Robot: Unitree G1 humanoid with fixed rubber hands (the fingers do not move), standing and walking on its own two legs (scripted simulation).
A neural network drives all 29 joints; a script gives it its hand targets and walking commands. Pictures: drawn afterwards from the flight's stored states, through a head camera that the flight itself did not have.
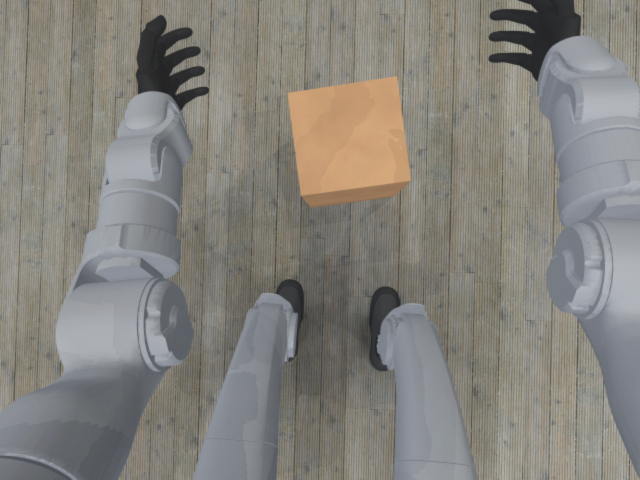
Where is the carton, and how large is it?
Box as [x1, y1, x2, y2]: [288, 76, 410, 207]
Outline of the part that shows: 396,76 288,93 301,196 311,207 393,196 410,180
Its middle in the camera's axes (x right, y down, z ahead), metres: +0.06 -0.19 +0.86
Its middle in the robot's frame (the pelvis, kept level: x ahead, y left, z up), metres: +0.54 +0.01 -0.53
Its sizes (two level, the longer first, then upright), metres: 0.210 0.200 0.250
